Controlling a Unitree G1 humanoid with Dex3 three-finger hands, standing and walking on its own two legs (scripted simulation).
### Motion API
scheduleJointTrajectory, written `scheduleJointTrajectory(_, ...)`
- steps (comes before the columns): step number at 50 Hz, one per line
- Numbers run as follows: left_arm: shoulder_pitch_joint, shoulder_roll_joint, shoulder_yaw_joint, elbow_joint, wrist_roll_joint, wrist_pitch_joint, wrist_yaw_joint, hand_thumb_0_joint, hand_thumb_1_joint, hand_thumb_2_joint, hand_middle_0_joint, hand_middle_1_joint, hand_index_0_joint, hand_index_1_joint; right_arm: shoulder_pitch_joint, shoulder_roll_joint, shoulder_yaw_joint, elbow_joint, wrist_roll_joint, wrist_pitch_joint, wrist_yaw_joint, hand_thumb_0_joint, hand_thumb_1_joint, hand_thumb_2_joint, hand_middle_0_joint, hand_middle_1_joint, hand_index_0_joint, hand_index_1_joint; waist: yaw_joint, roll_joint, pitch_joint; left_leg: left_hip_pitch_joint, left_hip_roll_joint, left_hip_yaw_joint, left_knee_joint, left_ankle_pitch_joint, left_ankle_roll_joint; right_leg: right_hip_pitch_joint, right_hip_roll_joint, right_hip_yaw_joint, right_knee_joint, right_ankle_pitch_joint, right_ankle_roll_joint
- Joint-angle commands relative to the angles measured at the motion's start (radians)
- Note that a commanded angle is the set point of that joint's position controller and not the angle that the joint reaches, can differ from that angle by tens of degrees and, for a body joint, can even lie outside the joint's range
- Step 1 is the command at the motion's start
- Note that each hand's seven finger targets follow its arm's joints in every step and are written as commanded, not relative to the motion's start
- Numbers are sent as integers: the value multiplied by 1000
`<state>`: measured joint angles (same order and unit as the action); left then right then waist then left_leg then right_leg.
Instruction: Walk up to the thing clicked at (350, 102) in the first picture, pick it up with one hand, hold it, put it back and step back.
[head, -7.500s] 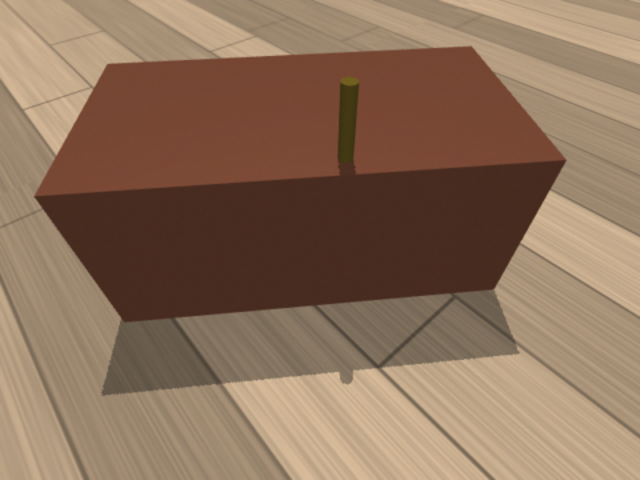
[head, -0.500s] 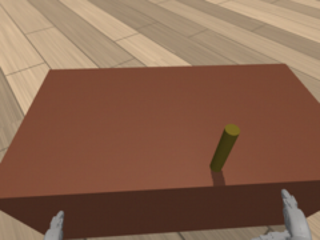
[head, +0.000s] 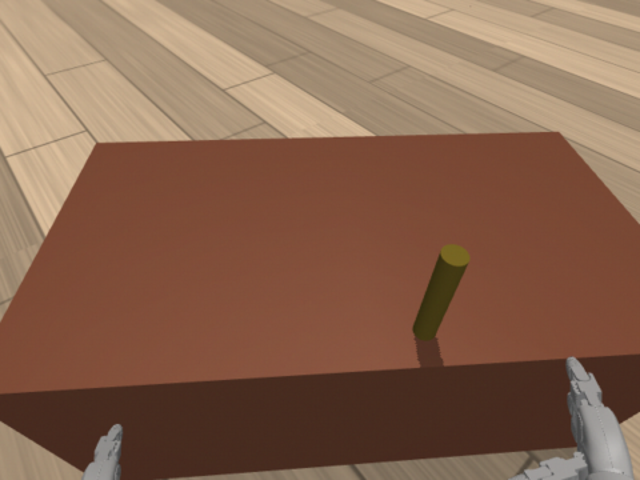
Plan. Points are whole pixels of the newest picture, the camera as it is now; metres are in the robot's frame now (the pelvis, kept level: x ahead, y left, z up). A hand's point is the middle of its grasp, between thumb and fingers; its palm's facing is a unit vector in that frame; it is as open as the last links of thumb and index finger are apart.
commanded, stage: go down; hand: right
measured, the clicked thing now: (437, 297) +0.41 -0.21 -0.07
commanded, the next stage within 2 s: none
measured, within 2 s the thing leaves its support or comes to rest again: neither
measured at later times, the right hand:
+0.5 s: hand (564, 368) +0.25 -0.31 +0.00, palm faces +0.29 +0.94 -0.18, open 17.5 cm
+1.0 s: hand (585, 338) +0.28 -0.35 +0.01, palm faces +0.26 +0.96 -0.07, open 17.2 cm
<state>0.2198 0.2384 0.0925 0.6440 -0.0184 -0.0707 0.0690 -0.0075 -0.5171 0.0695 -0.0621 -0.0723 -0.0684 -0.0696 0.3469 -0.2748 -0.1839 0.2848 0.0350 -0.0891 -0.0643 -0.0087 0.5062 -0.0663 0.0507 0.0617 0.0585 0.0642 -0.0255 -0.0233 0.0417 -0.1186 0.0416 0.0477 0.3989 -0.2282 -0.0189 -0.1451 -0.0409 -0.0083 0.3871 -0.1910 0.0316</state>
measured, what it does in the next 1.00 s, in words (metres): stands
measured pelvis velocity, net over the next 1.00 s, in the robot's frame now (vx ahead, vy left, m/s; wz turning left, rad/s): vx -0.01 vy -0.02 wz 0.00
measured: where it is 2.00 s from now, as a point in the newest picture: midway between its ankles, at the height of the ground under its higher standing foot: outside the picture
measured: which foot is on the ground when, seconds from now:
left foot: down 0.00-1.00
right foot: down 0.00-1.00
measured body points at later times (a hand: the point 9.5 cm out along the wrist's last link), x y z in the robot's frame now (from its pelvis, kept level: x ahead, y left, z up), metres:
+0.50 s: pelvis -0.02 +0.00 -0.01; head +0.00 -0.01 +0.44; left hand +0.15 +0.27 -0.09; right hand +0.23 -0.35 +0.01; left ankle -0.01 +0.13 -0.74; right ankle +0.01 -0.14 -0.74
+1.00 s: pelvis -0.01 -0.02 -0.03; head +0.02 -0.04 +0.42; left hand +0.15 +0.25 -0.09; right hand +0.26 -0.40 +0.02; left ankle -0.01 +0.13 -0.74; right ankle +0.01 -0.14 -0.74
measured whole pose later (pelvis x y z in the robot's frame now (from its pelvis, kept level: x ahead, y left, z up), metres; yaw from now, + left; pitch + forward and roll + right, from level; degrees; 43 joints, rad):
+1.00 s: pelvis -0.01 -0.02 -0.03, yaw +0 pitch +6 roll +2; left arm 0.23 0.22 0.03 0.61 -0.01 -0.16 0.14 -0.01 -0.52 0.04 -0.07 -0.07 -0.08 -0.06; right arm -0.16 -0.51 -0.52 0.79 0.24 -0.37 0.39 -0.01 0.47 -0.07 0.04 0.05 0.05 0.06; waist 0.02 0.04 -0.04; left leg -0.43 0.04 0.05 0.65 -0.32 -0.03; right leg -0.50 -0.05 0.01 0.71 -0.32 0.01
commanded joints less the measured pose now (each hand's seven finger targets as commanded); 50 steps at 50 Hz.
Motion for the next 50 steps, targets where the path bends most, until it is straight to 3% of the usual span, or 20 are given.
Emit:
scheduleJointTrajectory(1,-127,90,8,-119,25,-54,-4,0,-552,86,-60,-65,-56,-70,-60,-104,-67,-265,-1,-83,9,0,486,-69,49,58,53,58,-1,-11,-87,-48,-39,21,-59,98,17,7,38,-29,-44,77,-42)
scheduleJointTrajectory(2,-75,129,50,-86,-4,-53,8,0,-492,7,-63,-62,-78,-44,-80,-246,-139,-137,-2,-75,-6,0,452,-91,34,62,42,63,-6,-11,-61,-24,-33,25,-78,96,17,20,38,-43,-66,82,-40)
scheduleJointTrajectory(3,-141,96,15,-100,28,-53,-4,0,-552,83,-61,-65,-57,-69,-82,-130,-102,-283,6,-96,10,0,479,-69,50,58,54,58,-2,-22,-100,-47,-39,19,-57,89,18,-4,39,-27,-42,67,-41)
scheduleJointTrajectory(4,-88,144,65,-87,-2,-53,10,0,-495,7,-64,-61,-79,-44,-81,-258,-155,-121,-1,-80,-5,0,453,-97,30,65,40,65,2,5,-61,-31,-31,23,-79,84,14,13,41,-44,-61,72,-42)
scheduleJointTrajectory(5,-148,112,27,-97,29,-54,-5,0,-557,87,-62,-65,-57,-71,-88,-132,-111,-289,12,-102,16,0,463,-72,51,57,54,57,0,-1,-97,-56,-35,16,-62,65,15,-10,43,-30,-38,45,-43)
scheduleJointTrajectory(6,-88,161,79,-78,-1,-54,10,0,-492,7,-64,-60,-80,-42,-76,-274,-173,-112,1,-84,-2,0,460,-96,29,65,40,65,3,16,-62,-36,-29,22,-83,71,14,13,45,-48,-58,64,-42)
scheduleJointTrajectory(7,-156,127,45,-89,33,-57,-4,0,-523,36,-55,-56,-60,-50,-69,-127,-114,-282,12,-109,19,0,540,-73,25,62,40,62,1,-15,-104,-59,-30,11,-65,62,15,-1,49,-33,-33,42,-42)
scheduleJointTrajectory(8,-119,158,83,-63,28,-59,0,0,-519,31,-56,-55,-62,-48,-92,-186,-158,-223,14,-110,24,0,554,-77,22,64,38,64,27,20,-108,-71,-32,11,-58,87,13,12,47,-33,-19,68,-44)
scheduleJointTrajectory(9,-144,166,84,-73,30,-62,0,0,-524,35,-56,-55,-61,-49,-121,-188,-172,-216,15,-112,28,0,565,-76,21,64,37,64,11,8,-112,-77,-27,7,-58,67,12,4,50,-30,-21,46,-44)
scheduleJointTrajectory(12,-202,197,107,-93,29,-74,9,0,-526,32,-57,-53,-61,-48,-246,-215,-198,-141,36,-140,52,0,582,-77,19,66,37,66,48,65,-123,-100,-28,1,-48,54,8,8,45,-19,-3,32,-47)
scheduleJointTrajectory(15,-210,142,51,-156,21,-86,21,0,-526,33,-55,-51,-59,-45,-403,-280,-238,-109,65,-195,96,0,569,-64,28,61,43,61,57,105,-157,-108,-19,-19,-52,25,3,-6,47,-12,23,13,-53)
scheduleJointTrajectory(18,-80,124,36,-63,13,-88,32,0,-527,33,-55,-51,-59,-45,-449,-327,-265,20,101,-225,171,0,546,-61,34,58,46,58,58,17,-119,-140,-2,-45,-47,-19,3,-46,53,-8,33,-29,-50)
scheduleJointTrajectory(23,-127,104,-10,-2,6,-99,29,0,-526,28,-56,-54,-62,-46,-503,-394,-312,181,144,-246,295,0,568,-54,34,58,46,58,28,-74,-169,-194,-16,-31,80,35,11,-154,47,-2,111,-5,-43)
scheduleJointTrajectory(30,-139,244,86,-175,4,-111,64,0,-536,34,-58,-58,-65,-51,-611,-490,-395,276,209,-292,398,0,516,-60,40,54,50,54,40,-1,-334,-168,-35,-3,132,133,14,-125,32,19,160,96,-40)
scheduleJointTrajectory(36,-108,99,-35,-144,9,-117,59,0,-541,42,-57,-57,-61,-52,-649,-440,-341,285,201,-324,430,0,528,-64,38,55,48,55,13,-99,-304,-230,-49,1,160,70,35,-174,17,22,169,89,-22)
scheduleJointTrajectory(42,-64,190,30,-168,22,-124,80,0,-541,39,-60,-63,-67,-56,-693,-534,-404,268,200,-345,427,0,463,-70,43,51,48,51,47,-93,-358,-242,-55,3,177,75,32,-153,10,27,187,75,-23)
scheduleJointTrajectory(43,-56,237,73,-181,20,-124,87,0,-534,34,-62,-63,-70,-54,-748,-578,-427,211,205,-353,425,0,454,-72,45,51,49,51,57,-104,-371,-244,-55,1,173,78,32,-139,13,24,190,71,-23)
scheduleJointTrajectory(44,-43,214,49,-197,19,-123,90,0,-533,34,-61,-63,-69,-55,-764,-598,-436,206,202,-354,424,0,442,-71,48,50,51,50,58,-106,-372,-236,-52,-3,168,84,30,-134,18,18,195,65,-25)
scheduleJointTrajectory(47,-6,124,-11,-135,12,-125,88,0,-535,38,-61,-65,-68,-57,-744,-514,-396,320,220,-348,452,0,438,-71,48,50,50,50,70,-77,-274,-275,-43,-11,173,64,22,-203,27,14,210,20,-36)
scheduleJointTrajectory(50,-39,167,21,-139,17,-139,92,0,-537,39,-58,-62,-64,-56,-779,-530,-392,386,234,-344,498,0,466,-61,49,48,52,48,85,-67,-286,-346,-40,-11,212,61,20,-241,21,23,242,17,-39)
